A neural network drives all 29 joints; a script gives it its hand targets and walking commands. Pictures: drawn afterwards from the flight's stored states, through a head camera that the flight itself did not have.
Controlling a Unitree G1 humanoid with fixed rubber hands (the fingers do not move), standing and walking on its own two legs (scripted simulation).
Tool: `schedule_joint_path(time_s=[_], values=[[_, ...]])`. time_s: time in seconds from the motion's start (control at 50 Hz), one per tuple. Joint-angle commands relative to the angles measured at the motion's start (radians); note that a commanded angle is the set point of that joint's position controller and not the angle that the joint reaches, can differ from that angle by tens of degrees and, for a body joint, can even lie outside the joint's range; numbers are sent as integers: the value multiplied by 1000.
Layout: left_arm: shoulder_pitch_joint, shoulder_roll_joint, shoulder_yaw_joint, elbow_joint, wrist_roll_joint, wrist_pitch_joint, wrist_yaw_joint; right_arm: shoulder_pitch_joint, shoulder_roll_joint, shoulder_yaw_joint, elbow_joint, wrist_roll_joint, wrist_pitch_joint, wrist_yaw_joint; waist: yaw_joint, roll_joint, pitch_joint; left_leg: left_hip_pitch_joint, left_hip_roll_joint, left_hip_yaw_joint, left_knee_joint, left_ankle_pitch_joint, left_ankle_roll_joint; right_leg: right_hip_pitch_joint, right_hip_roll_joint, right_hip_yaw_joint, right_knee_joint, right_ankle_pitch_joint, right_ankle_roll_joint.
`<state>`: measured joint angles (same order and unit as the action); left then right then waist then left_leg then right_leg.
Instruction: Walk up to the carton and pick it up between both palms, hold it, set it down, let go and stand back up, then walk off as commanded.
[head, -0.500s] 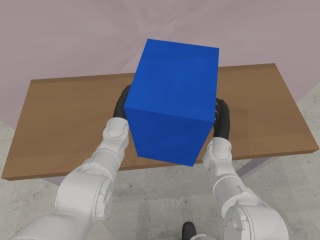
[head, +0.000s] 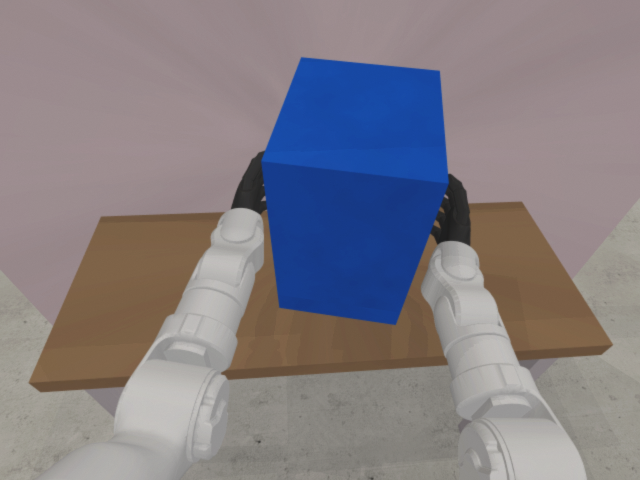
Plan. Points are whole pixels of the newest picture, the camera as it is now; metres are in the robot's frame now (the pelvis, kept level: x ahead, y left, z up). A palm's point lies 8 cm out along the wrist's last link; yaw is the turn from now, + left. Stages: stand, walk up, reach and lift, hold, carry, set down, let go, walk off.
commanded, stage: reach and lift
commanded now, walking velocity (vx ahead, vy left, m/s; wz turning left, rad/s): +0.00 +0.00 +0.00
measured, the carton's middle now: (351, 200) +0.42 -0.04 +0.13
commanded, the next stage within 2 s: hold in 1.68 s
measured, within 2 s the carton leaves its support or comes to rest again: neither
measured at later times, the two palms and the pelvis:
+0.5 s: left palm (237, 234) +0.37 +0.10 +0.13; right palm (447, 254) +0.34 -0.15 +0.11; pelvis -0.02 -0.02 +0.01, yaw +2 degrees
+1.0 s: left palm (227, 233) +0.36 +0.11 +0.15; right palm (448, 236) +0.35 -0.15 +0.14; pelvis -0.02 -0.03 +0.01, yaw +2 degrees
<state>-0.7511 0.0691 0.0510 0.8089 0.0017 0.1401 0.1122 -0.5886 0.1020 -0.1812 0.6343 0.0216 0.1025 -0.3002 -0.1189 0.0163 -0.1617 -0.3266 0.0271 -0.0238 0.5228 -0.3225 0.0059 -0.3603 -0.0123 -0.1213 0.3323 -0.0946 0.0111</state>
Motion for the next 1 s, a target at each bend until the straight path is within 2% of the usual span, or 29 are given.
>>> schedule_joint_path(time_s=[0.0, 0.02, 0.04, 0.08, 0.1, 0.14, 0.18, 0.2, 0.22, 0.26, 0.32, 0.34, 0.4, 0.42, 0.44, 0.46, 0.52, 0.58, 0.6, 0.64, 0.66, 0.68, 0.7, 0.76, 0.84, 0.86, 0.9, 0.96, 0.98], values=[[-759, -752, -235, -218, 95, -6, -189, -870, 550, 336, -91, -3, -51, 181, 6, 75, -462, 148, -23, -67, -116, 525, -108, 464, 62, 63, 29, 316, 4], [-712, -746, -178, -151, 129, 19, -202, -903, 538, 315, -104, -12, -61, 183, 29, 51, -442, 148, -30, -48, -132, 503, -95, 506, 62, 65, 17, 332, 4], [-695, -717, -108, -88, 165, 30, -219, -930, 524, 264, -81, -33, -74, 180, 24, 27, -381, 135, -39, -41, -154, 448, -79, 547, 49, 61, 1, 329, 13], [-687, -743, -95, -106, 170, 48, -238, -940, 532, 263, -96, -31, -103, 183, 9, -15, -411, 187, -35, -31, -156, 500, -80, 603, 59, 34, 14, 395, 25], [-725, -754, -104, -119, 171, 48, -239, -946, 513, 240, -68, -43, -114, 187, -7, 6, -403, 205, -43, -28, -159, 504, -93, 592, 62, 30, 0, 365, 15], [-722, -766, -98, -123, 177, 65, -239, -989, 516, 253, -108, -35, -136, 191, 15, 14, -427, 259, -49, -11, -146, 565, -98, 592, 77, 22, -12, 363, 9], [-750, -778, -147, -184, 160, 60, -230, -979, 508, 287, -116, -32, -151, 196, 4, 31, -435, 269, -51, -10, -142, 600, -114, 592, 83, 7, -5, 370, 11], [-738, -795, -175, -232, 145, 63, -229, -967, 526, 323, -152, -20, -157, 191, 8, 25, -491, 290, -56, -5, -126, 660, -110, 621, 86, 8, 3, 441, 13], [-726, -824, -221, -256, 135, 64, -222, -986, 512, 350, -189, -2, -170, 192, 4, 56, -507, 292, -58, -8, -116, 672, -121, 619, 84, 11, 5, 459, 12], [-698, -842, -280, -317, 106, 82, -209, -998, 521, 411, -267, 31, -168, 187, -1, 49, -510, 308, -56, -24, -104, 692, -119, 610, 89, 15, 2, 458, 17], [-701, -794, -279, -339, 104, 109, -213, -965, 528, 436, -281, 29, -130, 172, 1, 4, -407, 232, -68, -15, -134, 504, -86, 623, 75, 30, -15, 389, 29], [-751, -805, -323, -433, 75, 103, -211, -978, 533, 440, -318, 34, -134, 172, -16, 27, -473, 236, -65, -18, -139, 508, -87, 626, 72, 27, -7, 382, 26], [-802, -867, -423, -551, 29, 136, -174, -1034, 539, 513, -393, 85, -112, 183, -9, 80, -541, 273, -53, -38, -123, 543, -106, 563, 88, 20, -2, 316, 20], [-806, -853, -415, -539, 36, 143, -169, -1010, 533, 482, -345, 74, -94, 184, -17, 95, -521, 271, -53, -40, -118, 528, -116, 541, 83, 19, -15, 278, 18], [-797, -835, -420, -573, 29, 153, -164, -1002, 554, 513, -391, 92, -87, 183, 5, 77, -550, 248, -56, -33, -118, 517, -105, 562, 89, 25, -5, 289, 19], [-790, -846, -434, -592, 28, 164, -156, -1004, 548, 516, -396, 107, -77, 190, -6, 87, -568, 257, -52, -43, -124, 475, -102, 559, 80, 26, -3, 270, 19], [-781, -800, -367, -544, 45, 188, -153, -1020, 555, 495, -358, 110, -37, 188, 26, 38, -489, 186, -60, -31, -154, 359, -74, 573, 73, 32, -7, 215, 26], [-736, -784, -314, -495, 88, 230, -169, -1007, 548, 468, -336, 106, -12, 186, 18, 14, -464, 145, -65, -21, -180, 283, -57, 625, 58, 38, -11, 202, 39], [-701, -775, -286, -482, 106, 243, -173, -1043, 553, 489, -361, 125, -9, 179, 45, 5, -445, 144, -70, -10, -186, 282, -52, 648, 54, 43, -19, 200, 41], [-705, -750, -247, -443, 116, 258, -189, -1021, 543, 442, -323, 102, 7, 176, 30, -14, -399, 128, -74, -7, -197, 245, -41, 657, 45, 47, -20, 205, 45], [-672, -750, -242, -456, 121, 265, -193, -1047, 565, 483, -362, 125, 7, 179, 49, -30, -441, 116, -83, -1, -203, 250, -34, 713, 36, 55, -16, 258, 48], [-688, -747, -241, -456, 122, 269, -196, -1002, 561, 472, -309, 119, 20, 175, 29, -24, -403, 121, -80, -3, -206, 237, -34, 711, 38, 52, -12, 250, 47], [-699, -755, -247, -506, 117, 262, -195, -1037, 593, 502, -385, 129, 8, 175, 51, -33, -508, 112, -90, 6, -196, 277, -29, 747, 41, 57, 5, 330, 49], [-666, -743, -268, -569, 112, 279, -201, -1007, 583, 530, -423, 155, 26, 162, 36, -32, -501, 139, -93, -8, -189, 325, -36, 777, 36, 61, 14, 418, 61], [-658, -753, -266, -553, 138, 322, -201, -1012, 550, 488, -402, 154, 48, 168, 18, -4, -372, 166, -85, -9, -203, 277, -40, 695, 51, 37, -13, 239, 46], [-655, -759, -281, -579, 139, 330, -200, -992, 540, 487, -388, 156, 54, 165, 11, -9, -363, 185, -83, -10, -197, 297, -44, 688, 54, 34, -11, 245, 44], [-676, -785, -344, -692, 120, 345, -195, -990, 537, 522, -446, 187, 48, 168, 3, 50, -442, 258, -76, -16, -165, 409, -69, 683, 69, 29, 0, 269, 42], [-691, -800, -405, -763, 82, 356, -178, -959, 529, 542, -472, 197, 67, 167, -28, 55, -431, 264, -74, -25, -148, 453, -80, 669, 68, 29, 4, 302, 42], [-711, -796, -420, -784, 80, 357, -172, -945, 522, 530, -446, 196, 78, 169, -41, 77, -434, 285, -64, -40, -145, 455, -95, 634, 76, 14, 0, 233, 35]])
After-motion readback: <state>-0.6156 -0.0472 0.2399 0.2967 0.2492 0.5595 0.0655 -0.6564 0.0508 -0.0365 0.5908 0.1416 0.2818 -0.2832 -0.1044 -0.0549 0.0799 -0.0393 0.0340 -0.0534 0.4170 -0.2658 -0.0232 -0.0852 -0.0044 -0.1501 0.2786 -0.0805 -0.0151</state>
